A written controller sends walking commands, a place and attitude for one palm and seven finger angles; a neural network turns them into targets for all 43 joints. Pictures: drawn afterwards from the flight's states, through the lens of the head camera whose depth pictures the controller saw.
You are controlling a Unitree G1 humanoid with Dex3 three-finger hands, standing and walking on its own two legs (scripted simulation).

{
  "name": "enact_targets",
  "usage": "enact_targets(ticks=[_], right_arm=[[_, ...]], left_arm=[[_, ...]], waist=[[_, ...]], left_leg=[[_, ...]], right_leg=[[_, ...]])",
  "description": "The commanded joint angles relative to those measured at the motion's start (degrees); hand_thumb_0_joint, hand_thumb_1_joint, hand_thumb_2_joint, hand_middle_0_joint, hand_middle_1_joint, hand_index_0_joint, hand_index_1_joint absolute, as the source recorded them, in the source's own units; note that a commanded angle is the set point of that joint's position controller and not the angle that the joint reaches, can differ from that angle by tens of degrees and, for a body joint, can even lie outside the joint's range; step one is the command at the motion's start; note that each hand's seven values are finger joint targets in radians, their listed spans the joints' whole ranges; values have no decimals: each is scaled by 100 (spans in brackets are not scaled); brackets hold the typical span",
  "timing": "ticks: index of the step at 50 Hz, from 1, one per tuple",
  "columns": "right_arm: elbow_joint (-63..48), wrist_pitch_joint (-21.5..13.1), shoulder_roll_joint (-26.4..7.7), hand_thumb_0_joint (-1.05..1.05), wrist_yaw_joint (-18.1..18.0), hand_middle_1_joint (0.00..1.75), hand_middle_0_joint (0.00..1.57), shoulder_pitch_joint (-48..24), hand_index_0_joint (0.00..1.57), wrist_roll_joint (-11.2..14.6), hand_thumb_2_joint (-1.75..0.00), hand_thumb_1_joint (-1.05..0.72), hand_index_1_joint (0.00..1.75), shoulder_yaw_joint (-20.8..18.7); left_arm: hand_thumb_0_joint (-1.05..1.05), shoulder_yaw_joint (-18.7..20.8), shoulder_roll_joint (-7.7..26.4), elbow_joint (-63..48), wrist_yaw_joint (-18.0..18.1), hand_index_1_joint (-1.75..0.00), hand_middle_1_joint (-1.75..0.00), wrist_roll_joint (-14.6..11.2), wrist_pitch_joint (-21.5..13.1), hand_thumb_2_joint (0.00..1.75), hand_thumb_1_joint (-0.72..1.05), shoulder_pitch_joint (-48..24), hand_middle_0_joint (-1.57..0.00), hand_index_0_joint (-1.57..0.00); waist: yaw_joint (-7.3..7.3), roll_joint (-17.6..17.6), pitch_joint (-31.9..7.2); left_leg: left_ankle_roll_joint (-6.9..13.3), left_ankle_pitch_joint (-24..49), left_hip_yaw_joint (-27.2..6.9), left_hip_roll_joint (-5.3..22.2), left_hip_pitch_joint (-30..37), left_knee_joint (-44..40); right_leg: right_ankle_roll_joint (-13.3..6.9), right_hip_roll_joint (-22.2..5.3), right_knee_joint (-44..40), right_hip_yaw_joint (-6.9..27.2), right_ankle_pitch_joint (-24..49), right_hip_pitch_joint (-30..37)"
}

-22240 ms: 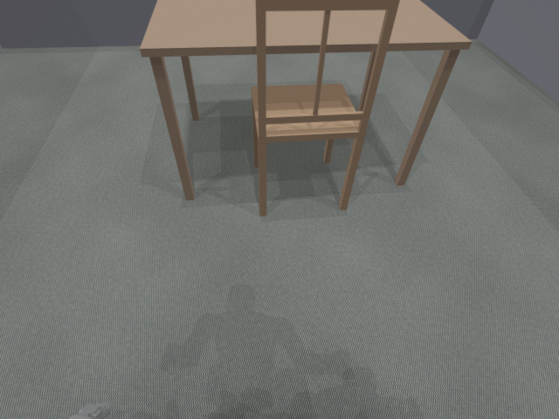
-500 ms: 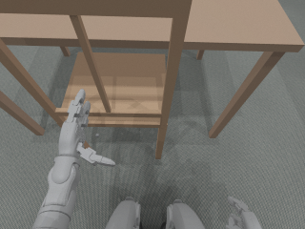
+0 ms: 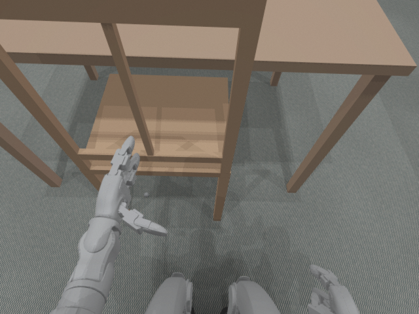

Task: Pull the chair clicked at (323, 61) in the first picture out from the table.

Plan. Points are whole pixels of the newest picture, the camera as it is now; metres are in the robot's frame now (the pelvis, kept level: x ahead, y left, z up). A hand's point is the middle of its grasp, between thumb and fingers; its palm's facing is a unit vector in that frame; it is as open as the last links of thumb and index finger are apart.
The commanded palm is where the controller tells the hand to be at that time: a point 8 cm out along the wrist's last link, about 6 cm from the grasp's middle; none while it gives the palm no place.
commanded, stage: aim the fingers beside a spindle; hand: left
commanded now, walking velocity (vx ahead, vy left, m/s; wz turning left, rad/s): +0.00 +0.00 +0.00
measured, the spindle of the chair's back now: (135, 106) +0.50 +0.17 +0.07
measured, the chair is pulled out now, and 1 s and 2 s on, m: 0.00 0.00 0.00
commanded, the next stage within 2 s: push the fingers through the gap in 0.52 s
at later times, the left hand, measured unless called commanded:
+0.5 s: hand (137, 183) +0.34 +0.14 +0.04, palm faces +0.03 -1.00 -0.05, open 16.9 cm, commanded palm +0.33 +0.20 +0.03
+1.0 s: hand (142, 168) +0.39 +0.15 +0.01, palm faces -0.02 -1.00 -0.08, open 16.9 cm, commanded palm +0.37 +0.19 +0.02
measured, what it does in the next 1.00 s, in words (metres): stands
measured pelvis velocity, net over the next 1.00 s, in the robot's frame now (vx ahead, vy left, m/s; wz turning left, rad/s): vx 0.00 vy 0.00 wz -0.01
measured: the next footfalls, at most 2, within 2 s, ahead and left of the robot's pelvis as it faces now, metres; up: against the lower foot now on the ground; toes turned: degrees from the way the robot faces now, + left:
none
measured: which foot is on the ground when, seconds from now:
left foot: down 0.00-1.00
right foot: down 0.00-1.00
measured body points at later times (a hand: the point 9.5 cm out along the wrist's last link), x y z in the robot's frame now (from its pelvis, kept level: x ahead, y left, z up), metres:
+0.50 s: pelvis +0.00 +0.00 +0.00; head +0.10 +0.01 +0.44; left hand +0.34 +0.20 +0.04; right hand +0.14 -0.25 -0.11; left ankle +0.02 +0.08 -0.63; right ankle +0.02 -0.08 -0.63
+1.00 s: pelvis +0.00 +0.00 -0.01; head +0.11 +0.00 +0.42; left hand +0.39 +0.20 +0.01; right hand +0.12 -0.25 -0.13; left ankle +0.02 +0.08 -0.63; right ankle +0.02 -0.08 -0.63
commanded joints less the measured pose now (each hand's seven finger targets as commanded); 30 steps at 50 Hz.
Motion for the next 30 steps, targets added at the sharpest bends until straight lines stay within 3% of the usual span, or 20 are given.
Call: enact_targets(ticks=[1, 2, 3, 4, 8, 9, 10, 13, 15, 16, 18, 19, 21, 23, 24, 27, 28, 29, 30], right_arm=[[-775, -257, -730, 0, -86, 30, 20, 149, 20, -109, -90, -90, 30, -417], [-806, -279, -682, 0, -60, 30, 20, 145, 20, -142, -90, -90, 30, -403], [-788, -285, -700, 0, -53, 30, 20, 179, 20, -169, -90, -90, 30, -412], [-757, -281, -644, 0, -27, 30, 20, 155, 20, -176, -90, -90, 30, -387], [-618, -204, -714, 0, 48, 30, 20, 164, 20, -113, -90, -90, 30, -365], [-600, -167, -757, 0, 42, 30, 20, 194, 20, -60, -90, -90, 30, -375], [-614, -137, -809, 0, 28, 30, 20, 192, 20, -6, -90, -90, 30, -377], [-778, -121, -867, 0, -8, 30, 20, 129, 20, 137, -90, -90, 30, -379], [-780, -130, -881, 0, -66, 30, 20, 174, 20, 85, -90, -90, 30, -419], [-817, -167, -829, 0, -82, 30, 20, 134, 20, 33, -90, -90, 30, -423], [-785, -238, -802, 0, -104, 30, 20, 153, 20, -80, -90, -90, 30, -419], [-764, -260, -741, 0, -95, 30, 20, 205, 20, -139, -90, -90, 30, -418], [-656, -285, -645, 0, -71, 30, 20, 181, 20, -194, -90, -90, 30, -377], [-596, -249, -648, 0, -19, 30, 20, 178, 20, -205, -90, -90, 30, -381], [-541, -219, -632, 0, 14, 30, 20, 119, 20, -191, -90, -90, 30, -353], [-544, -99, -792, 0, 25, 30, 20, 132, 20, -47, -90, -90, 30, -331], [-623, -95, -821, 0, 28, 30, 20, 140, 20, 28, -90, -90, 30, -326], [-696, -86, -863, 0, 18, 30, 20, 158, 20, 99, -90, -90, 30, -337], [-728, -78, -906, 0, -6, 30, 20, 191, 20, 141, -90, -90, 30, -364]], left_arm=[[0, 1041, 1356, -2465, 425, -8, -8, 39, -846, 30, -50, -1598, -6, -6], [0, 1081, 1423, -2865, 558, -8, -8, 84, -1010, 30, -50, -1525, -6, -6], [0, 1278, 1646, -3021, 689, -8, -8, 105, -1080, 30, -50, -1423, -6, -6], [0, 1103, 1424, -2988, 743, -8, -8, 135, -1112, 30, -50, -1255, -6, -6], [0, 232, 496, -1380, 462, -8, -8, 206, -640, 30, -50, -731, -6, -6], [0, 65, 296, -847, 307, -8, -8, 197, -435, 30, -50, -524, -6, -6], [0, -137, 97, -539, 133, -8, -8, 149, -254, 30, -50, -503, -6, -6], [0, -489, -247, -408, -244, -8, -8, -54, 41, 30, -50, -629, -6, -6], [0, 74, 343, -915, -154, -8, -8, -117, -133, 30, -50, -969, -6, -6], [0, 140, 462, -1542, -40, -8, -8, -103, -337, 30, -50, -1316, -6, -6], [0, 710, 1182, -2729, 377, -8, -8, -39, -813, 30, -50, -1906, -6, -6], [0, 1009, 1443, -3104, 595, -8, -8, 32, -1011, 30, -50, -1814, -6, -6], [0, 1066, 1436, -3083, 920, -8, -8, 187, -1249, 30, -50, -1645, -6, -6], [0, 1061, 1386, -2432, 1011, -8, -8, 336, -1183, 30, -50, -1374, -6, -6], [0, 748, 1007, -1792, 924, -8, -8, 369, -1030, 30, -50, -1198, -6, -6], [0, 181, 439, -218, 374, -8, -8, 306, -381, 30, -50, -815, -6, -6], [0, -195, 19, 48, 121, -8, -8, 223, -177, 30, -50, -727, -6, -6], [0, -436, -189, 31, -94, -8, -8, 125, -23, 30, -50, -836, -6, -6], [0, -432, -174, -49, -235, -8, -8, -3, 75, 30, -50, -919, -6, -6]], waist=[[170, 544, -2699], [244, 791, -3047], [245, 742, -3169], [218, 848, -3105], [-249, 3, -1829], [-309, -407, -1418], [-355, -564, -1216], [-337, -595, -1040], [-179, -449, -1472], [-125, -121, -1897], [28, 542, -2486], [156, 729, -2918], [105, 710, -2864], [1, 427, -2533], [-126, 321, -2091], [-317, -342, -1102], [-363, -410, -1009], [-362, -444, -1081], [-325, -395, -1229]], left_leg=[[-193, 2035, -439, 131, 1813, -785], [-236, 2417, -451, 133, 2125, -809], [-260, 2630, -488, 161, 2227, -796], [-296, 2771, -511, 171, 2371, -839], [-172, 1871, -493, 179, 1410, -839], [-164, 1512, -489, 188, 1110, -864], [-145, 1241, -484, 174, 928, -884], [-103, 941, -476, 124, 930, -965], [-117, 1107, -493, 135, 1065, -923], [-118, 1330, -466, 132, 1286, -867], [-198, 1882, -552, 170, 1932, -869], [-239, 2217, -556, 165, 2278, -888], [-304, 2551, -571, 180, 2324, -856], [-243, 2337, -535, 173, 1863, -791], [-213, 2008, -492, 160, 1554, -766], [-160, 886, -447, 132, 734, -876], [-133, 879, -466, 127, 793, -944], [-126, 900, -475, 130, 922, -989], [-124, 919, -503, 136, 1041, -1009]], right_leg=[[213, -145, -793, 730, 1825, 1434], [197, -143, -713, 717, 2098, 1546], [206, -111, -648, 687, 2222, 1517], [202, -105, -658, 666, 2276, 1429], [277, -76, -919, 620, 1784, 1217], [297, -78, -1017, 606, 1553, 1117], [301, -98, -1100, 613, 1347, 1064], [265, -152, -1307, 646, 966, 1019], [249, -164, -1183, 653, 1075, 1113], [250, -171, -1071, 671, 1263, 1156], [208, -126, -836, 623, 1544, 1100], [198, -112, -794, 652, 1736, 1233], [205, -99, -680, 629, 1954, 1173], [233, -85, -680, 635, 1906, 1217], [258, -86, -767, 647, 1767, 1130], [281, -98, -1130, 694, 917, 966], [264, -107, -1204, 683, 912, 962], [257, -123, -1255, 652, 938, 993], [245, -135, -1276, 644, 935, 1012]])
